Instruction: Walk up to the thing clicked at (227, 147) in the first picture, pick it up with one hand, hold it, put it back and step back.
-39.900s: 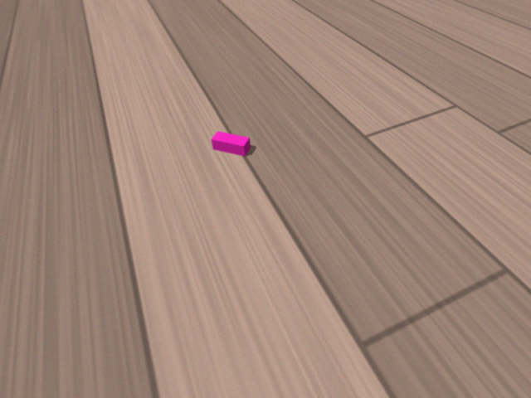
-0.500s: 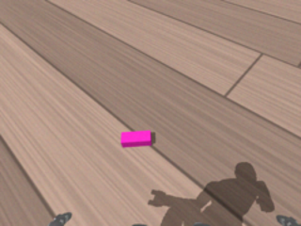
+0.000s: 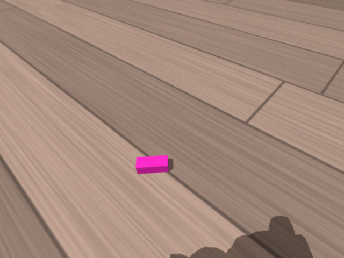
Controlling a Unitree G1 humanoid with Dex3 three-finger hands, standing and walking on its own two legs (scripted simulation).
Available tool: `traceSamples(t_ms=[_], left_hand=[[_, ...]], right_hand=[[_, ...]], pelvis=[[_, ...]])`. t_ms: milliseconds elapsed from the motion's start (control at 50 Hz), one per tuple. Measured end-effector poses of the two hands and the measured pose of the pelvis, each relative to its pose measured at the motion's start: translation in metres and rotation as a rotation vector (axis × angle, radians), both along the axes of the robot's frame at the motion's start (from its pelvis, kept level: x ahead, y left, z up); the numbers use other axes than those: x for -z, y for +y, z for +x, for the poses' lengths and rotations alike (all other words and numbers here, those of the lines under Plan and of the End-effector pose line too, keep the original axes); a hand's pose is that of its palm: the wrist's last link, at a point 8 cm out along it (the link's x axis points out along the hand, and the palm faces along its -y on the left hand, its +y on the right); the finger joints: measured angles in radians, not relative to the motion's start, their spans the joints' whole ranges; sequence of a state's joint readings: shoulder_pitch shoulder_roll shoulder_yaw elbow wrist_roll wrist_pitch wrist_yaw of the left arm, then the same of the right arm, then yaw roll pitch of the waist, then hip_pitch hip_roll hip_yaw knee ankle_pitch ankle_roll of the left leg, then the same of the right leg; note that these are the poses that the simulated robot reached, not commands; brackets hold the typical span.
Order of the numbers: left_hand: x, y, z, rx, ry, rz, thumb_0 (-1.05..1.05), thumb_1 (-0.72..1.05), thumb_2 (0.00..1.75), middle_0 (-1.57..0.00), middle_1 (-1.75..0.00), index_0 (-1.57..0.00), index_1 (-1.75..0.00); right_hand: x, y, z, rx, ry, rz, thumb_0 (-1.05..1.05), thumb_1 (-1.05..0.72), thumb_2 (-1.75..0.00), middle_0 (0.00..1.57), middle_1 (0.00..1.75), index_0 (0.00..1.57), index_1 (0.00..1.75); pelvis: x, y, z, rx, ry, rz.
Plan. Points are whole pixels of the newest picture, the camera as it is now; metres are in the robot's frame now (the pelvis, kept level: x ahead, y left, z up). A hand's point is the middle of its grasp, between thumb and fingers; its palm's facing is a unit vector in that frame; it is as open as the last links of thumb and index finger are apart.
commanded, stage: walk up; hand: left
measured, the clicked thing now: (152, 164) +0.84 +0.25 -0.73
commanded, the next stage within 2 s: stand in 1.00 s
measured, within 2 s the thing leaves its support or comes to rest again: neither
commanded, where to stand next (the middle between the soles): +0.46 -0.02 m, yaw +4 degrees
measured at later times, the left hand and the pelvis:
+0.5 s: hand out of the picture +0.10 +0.27 -0.14, palm faces +0.05 -0.93 -0.35, open 7.4 cm; pelvis +0.02 +0.01 +0.00, yaw +3 degrees
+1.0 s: hand out of the picture +0.11 +0.27 -0.14, palm faces +0.07 -0.93 -0.35, open 7.4 cm; pelvis +0.04 +0.00 +0.01, yaw +3 degrees
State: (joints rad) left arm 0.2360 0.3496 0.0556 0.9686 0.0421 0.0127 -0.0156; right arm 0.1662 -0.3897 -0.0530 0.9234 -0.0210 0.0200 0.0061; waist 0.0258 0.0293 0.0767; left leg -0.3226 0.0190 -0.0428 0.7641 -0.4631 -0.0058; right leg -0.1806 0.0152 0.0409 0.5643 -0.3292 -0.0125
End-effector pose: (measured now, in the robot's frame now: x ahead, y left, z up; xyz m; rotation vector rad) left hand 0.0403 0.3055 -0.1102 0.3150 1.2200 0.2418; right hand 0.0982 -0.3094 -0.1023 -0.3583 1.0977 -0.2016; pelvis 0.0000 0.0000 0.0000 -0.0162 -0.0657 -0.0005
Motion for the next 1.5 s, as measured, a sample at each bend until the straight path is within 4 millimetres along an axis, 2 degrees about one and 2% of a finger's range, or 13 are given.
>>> traceSamples(t_ms=[60, 180, 300, 360, 460, 540, 660, 800, 940, 1120, 1320, 1500], left_hand=[[-0.004, 0.003, -0.002, -0.016, -0.017, 0.004, 0.01, 0.9, 0.9, -0.2, -0.3, -0.21, -0.3], [-0.003, 0.015, 0.013, -0.01, -0.051, -0.004, 0.01, 0.9, 0.9, -0.2, -0.3, -0.21, -0.3], [-0.004, 0.012, 0.033, 0.016, -0.061, 0.008, 0.01, 0.9, 0.9, -0.2, -0.3, -0.2, -0.3], [-0.005, 0.006, 0.038, 0.016, -0.076, 0.012, 0.01, 0.9, 0.9, -0.2, -0.3, -0.2, -0.3], [-0.006, 0.003, 0.043, 0.003, -0.077, -0.002, 0.01, 0.9, 0.9, -0.2, -0.3, -0.21, -0.3], [0.0, 0.01, 0.053, -0.015, -0.082, -0.014, 0.01, 0.9, 0.9, -0.2, -0.3, -0.21, -0.3], [0.002, 0.01, 0.065, -0.029, -0.09, -0.023, 0.01, 0.9, 0.9, -0.2, -0.3, -0.21, -0.3], [0.0, 0.007, 0.063, -0.031, -0.064, -0.02, 0.01, 0.9, 0.9, -0.2, -0.3, -0.21, -0.3], [-0.005, 0.006, 0.058, -0.04, -0.052, -0.012, 0.01, 0.9, 0.9, -0.2, -0.3, -0.21, -0.3], [-0.007, 0.0, 0.052, -0.024, -0.022, -0.023, 0.01, 0.9, 0.9, -0.2, -0.3, -0.2, -0.3], [-0.009, -0.004, 0.047, 0.006, -0.025, -0.036, 0.01, 0.9, 0.9, -0.2, -0.3, -0.21, -0.3], [-0.008, -0.001, 0.029, 0.006, 0.015, -0.033, 0.01, 0.9, 0.9, -0.2, -0.3, -0.21, -0.3]], right_hand=[[0.005, 0.0, -0.016, 0.003, 0.033, 0.012, 0.0, -0.9, -0.9, 0.2, 0.3, 0.21, 0.3], [0.009, 0.016, -0.047, 0.016, 0.107, 0.024, 0.0, -0.9, -0.9, 0.2, 0.3, 0.21, 0.3], [0.005, 0.012, -0.056, 0.035, 0.135, 0.035, 0.0, -0.9, -0.9, 0.21, 0.3, 0.21, 0.3], [0.008, 0.005, -0.048, 0.041, 0.14, 0.025, 0.0, -0.9, -0.9, 0.21, 0.3, 0.21, 0.3], [0.007, 0.003, -0.021, 0.015, 0.109, 0.006, 0.0, -0.9, -0.9, 0.2, 0.3, 0.21, 0.3], [0.007, 0.012, 0.0, -0.005, 0.079, -0.004, 0.0, -0.9, -0.9, 0.2, 0.3, 0.2, 0.3], [0.001, 0.026, 0.03, -0.039, 0.056, 0.017, 0.0, -0.9, -0.9, 0.2, 0.3, 0.21, 0.3], [-0.003, 0.033, 0.064, -0.061, -0.009, 0.037, 0.0, -0.9, -0.9, 0.2, 0.3, 0.21, 0.3], [-0.005, 0.033, 0.076, -0.068, -0.021, 0.047, 0.0, -0.9, -0.9, 0.2, 0.3, 0.21, 0.3], [-0.007, 0.03, 0.059, -0.039, 0.015, 0.052, 0.0, -0.9, -0.9, 0.2, 0.3, 0.21, 0.3], [-0.005, 0.025, 0.016, -0.003, 0.081, 0.048, 0.0, -0.9, -0.9, 0.2, 0.3, 0.21, 0.3], [0.001, 0.021, -0.018, 0.02, 0.152, 0.048, 0.0, -0.9, -0.9, 0.2, 0.3, 0.21, 0.3]], pelvis=[[-0.001, 0.003, -0.001, -0.024, 0.009, 0.003], [-0.002, 0.009, -0.002, -0.03, 0.012, 0.031], [-0.004, -0.001, 0.004, -0.018, 0.027, 0.016], [-0.003, -0.004, 0.008, -0.03, 0.02, -0.007], [-0.003, 0.003, 0.018, -0.05, 0.02, 0.008], [0.0, 0.011, 0.025, -0.054, 0.014, 0.022], [-0.003, 0.007, 0.033, -0.055, 0.022, 0.006], [-0.006, 0.006, 0.037, -0.055, 0.023, 0.007], [-0.009, 0.004, 0.037, -0.054, 0.018, 0.009], [-0.015, 0.004, 0.032, -0.048, 0.007, 0.01], [-0.019, 0.005, 0.018, -0.046, 0.0, 0.011], [-0.019, 0.006, 0.011, -0.048, 0.014, 0.012]])
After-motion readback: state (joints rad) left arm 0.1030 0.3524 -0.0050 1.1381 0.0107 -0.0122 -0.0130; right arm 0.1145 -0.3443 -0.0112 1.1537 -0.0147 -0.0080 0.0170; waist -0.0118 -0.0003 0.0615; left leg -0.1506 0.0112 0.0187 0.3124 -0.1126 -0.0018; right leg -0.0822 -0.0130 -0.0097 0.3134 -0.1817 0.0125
